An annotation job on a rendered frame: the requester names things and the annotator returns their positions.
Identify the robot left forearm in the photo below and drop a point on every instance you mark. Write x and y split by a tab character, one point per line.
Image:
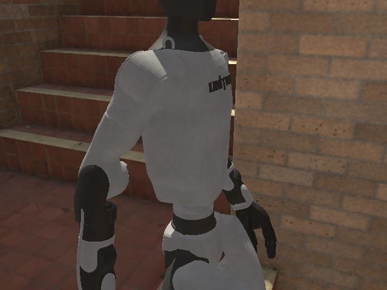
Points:
235	190

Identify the robot left hand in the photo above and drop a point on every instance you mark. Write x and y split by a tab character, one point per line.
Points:
255	217

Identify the right robot upper arm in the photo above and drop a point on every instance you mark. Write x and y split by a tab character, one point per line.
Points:
152	79

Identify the left robot upper arm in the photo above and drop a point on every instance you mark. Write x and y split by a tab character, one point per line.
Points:
225	55

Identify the robot torso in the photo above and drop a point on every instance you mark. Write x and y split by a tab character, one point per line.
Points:
186	148

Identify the robot right forearm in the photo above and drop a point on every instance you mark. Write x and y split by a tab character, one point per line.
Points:
98	254

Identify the robot left thigh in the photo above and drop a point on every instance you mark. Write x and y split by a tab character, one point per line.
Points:
240	260

